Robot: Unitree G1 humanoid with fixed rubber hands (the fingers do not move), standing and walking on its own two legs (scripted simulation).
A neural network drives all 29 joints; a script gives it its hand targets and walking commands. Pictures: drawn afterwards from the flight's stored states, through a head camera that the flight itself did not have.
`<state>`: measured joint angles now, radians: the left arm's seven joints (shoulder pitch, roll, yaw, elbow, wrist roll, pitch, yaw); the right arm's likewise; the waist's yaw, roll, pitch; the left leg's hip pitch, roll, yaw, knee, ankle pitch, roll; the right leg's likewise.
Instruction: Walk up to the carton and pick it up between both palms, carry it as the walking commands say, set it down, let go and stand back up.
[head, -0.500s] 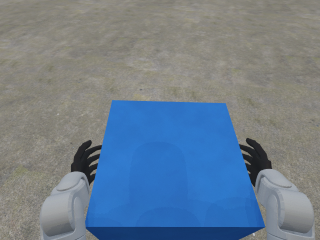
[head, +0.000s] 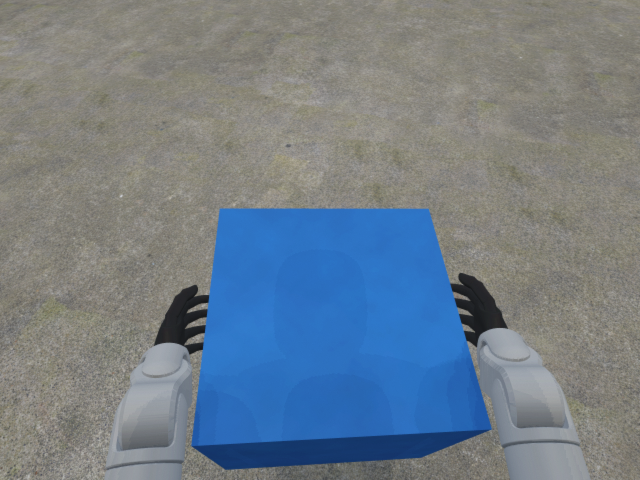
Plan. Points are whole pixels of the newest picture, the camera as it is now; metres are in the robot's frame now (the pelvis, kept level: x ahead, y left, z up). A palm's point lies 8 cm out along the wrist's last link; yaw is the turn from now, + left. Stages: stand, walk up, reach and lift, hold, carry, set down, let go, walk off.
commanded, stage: hold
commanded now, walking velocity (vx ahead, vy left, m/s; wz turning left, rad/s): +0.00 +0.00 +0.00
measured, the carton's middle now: (326, 340) +0.30 +0.03 -0.07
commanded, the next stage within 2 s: set down in 0.28 s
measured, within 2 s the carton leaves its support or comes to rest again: neither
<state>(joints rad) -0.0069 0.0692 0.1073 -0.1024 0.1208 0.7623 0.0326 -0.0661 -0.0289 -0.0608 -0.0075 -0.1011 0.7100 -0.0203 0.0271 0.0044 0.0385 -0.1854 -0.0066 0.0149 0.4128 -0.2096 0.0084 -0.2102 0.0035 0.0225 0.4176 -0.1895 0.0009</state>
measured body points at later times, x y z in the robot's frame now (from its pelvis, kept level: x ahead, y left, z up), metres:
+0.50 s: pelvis +0.00 -0.01 +0.00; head -0.03 +0.00 +0.45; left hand +0.26 +0.24 +0.03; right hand +0.32 -0.15 +0.04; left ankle +0.01 +0.11 -0.74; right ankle +0.02 -0.12 -0.74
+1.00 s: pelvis +0.01 +0.00 -0.01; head +0.08 +0.01 +0.44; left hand +0.30 +0.23 -0.05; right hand +0.34 -0.16 -0.05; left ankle +0.01 +0.11 -0.74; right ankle +0.02 -0.12 -0.74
